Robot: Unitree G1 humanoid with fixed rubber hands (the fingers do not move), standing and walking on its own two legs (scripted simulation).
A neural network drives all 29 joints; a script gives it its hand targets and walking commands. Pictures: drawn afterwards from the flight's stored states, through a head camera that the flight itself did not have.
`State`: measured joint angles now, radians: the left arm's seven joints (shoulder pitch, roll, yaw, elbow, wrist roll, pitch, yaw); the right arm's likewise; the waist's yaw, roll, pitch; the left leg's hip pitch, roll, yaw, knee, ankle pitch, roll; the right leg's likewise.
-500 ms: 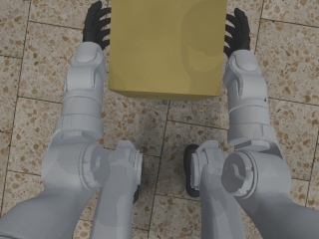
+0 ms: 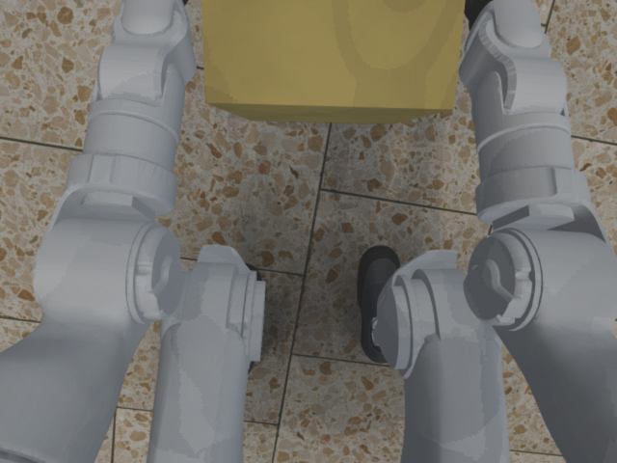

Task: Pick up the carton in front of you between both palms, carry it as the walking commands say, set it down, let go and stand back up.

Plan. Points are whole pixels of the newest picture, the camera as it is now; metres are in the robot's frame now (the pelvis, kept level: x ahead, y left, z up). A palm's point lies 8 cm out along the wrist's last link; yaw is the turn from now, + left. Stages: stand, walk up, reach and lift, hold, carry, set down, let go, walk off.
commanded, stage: set down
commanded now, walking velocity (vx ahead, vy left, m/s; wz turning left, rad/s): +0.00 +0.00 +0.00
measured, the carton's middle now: (327, 22) +0.55 -0.01 -0.23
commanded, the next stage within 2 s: none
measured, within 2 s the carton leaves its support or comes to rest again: rests again in 0.38 s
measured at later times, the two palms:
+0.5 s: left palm (172, 11) +0.54 +0.14 -0.18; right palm (486, 23) +0.54 -0.16 -0.18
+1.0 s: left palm (172, 13) +0.54 +0.15 -0.19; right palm (488, 26) +0.54 -0.17 -0.18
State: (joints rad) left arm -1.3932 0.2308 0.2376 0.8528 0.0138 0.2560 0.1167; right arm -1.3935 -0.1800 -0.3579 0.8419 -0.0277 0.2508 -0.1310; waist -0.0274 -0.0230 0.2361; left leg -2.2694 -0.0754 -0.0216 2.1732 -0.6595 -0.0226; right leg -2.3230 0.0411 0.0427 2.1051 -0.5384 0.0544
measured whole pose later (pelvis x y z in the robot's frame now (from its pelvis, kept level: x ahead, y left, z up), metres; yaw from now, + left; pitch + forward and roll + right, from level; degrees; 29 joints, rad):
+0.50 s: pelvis -0.01 +0.00 -0.02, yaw +0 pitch +37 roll -1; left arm -1.46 0.24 0.25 0.99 0.03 0.21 0.04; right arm -1.45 -0.25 -0.36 1.02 -0.02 0.19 -0.08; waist -0.01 -0.03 0.35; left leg -2.23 -0.08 -0.03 2.24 -0.66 -0.03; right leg -2.29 0.04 0.04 2.17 -0.54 0.05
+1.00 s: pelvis -0.02 +0.00 -0.02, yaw +0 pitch +33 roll -1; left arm -1.51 0.25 0.33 1.00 0.14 0.17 -0.05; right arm -1.51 -0.28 -0.42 1.07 -0.07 0.14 0.00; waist -0.01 -0.04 0.46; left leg -2.18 -0.08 -0.04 2.26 -0.66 -0.04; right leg -2.24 0.05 0.03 2.19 -0.53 0.05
